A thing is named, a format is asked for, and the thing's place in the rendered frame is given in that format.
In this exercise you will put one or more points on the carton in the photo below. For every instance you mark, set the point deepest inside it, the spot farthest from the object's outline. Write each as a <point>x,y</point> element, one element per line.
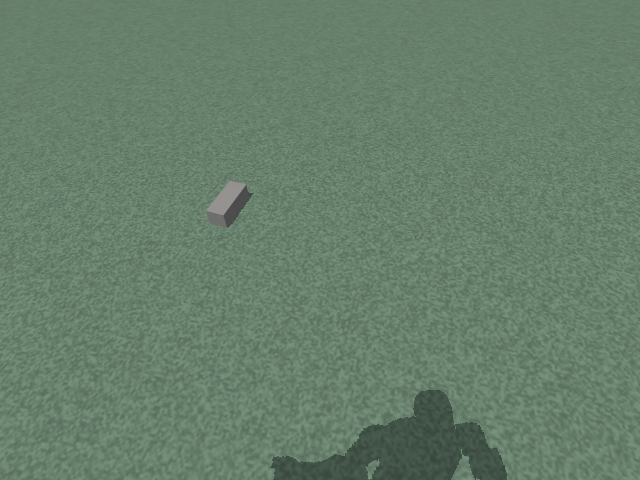
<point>227,204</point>

